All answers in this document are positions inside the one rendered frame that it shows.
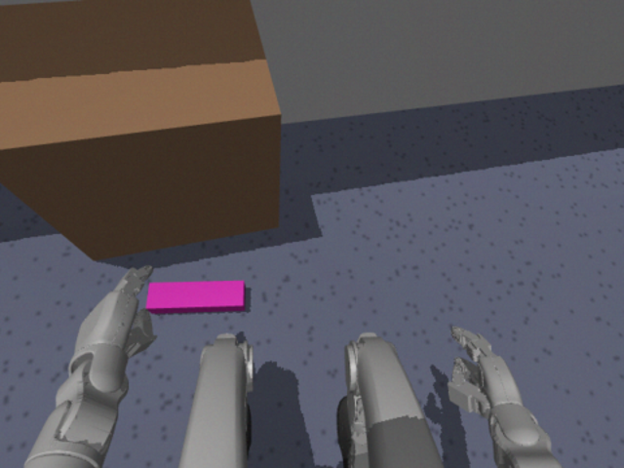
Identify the right robot hand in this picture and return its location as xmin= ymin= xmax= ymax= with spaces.
xmin=448 ymin=327 xmax=524 ymax=420

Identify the left robot arm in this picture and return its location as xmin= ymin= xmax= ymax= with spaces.
xmin=23 ymin=344 xmax=129 ymax=468

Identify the left robot hand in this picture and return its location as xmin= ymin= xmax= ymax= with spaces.
xmin=74 ymin=265 xmax=157 ymax=358

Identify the right robot arm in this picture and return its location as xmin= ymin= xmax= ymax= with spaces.
xmin=488 ymin=403 xmax=563 ymax=468

